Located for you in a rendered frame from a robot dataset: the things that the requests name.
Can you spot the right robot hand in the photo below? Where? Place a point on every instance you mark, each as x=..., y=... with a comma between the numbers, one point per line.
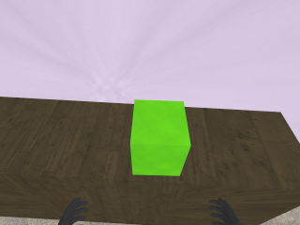
x=229, y=217

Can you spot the pedestal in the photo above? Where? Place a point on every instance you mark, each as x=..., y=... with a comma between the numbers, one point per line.
x=54, y=151

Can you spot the carton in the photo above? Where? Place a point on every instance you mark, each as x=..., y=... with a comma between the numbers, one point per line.
x=159, y=141

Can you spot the left robot hand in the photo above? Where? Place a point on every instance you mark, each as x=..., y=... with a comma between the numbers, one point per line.
x=71, y=211

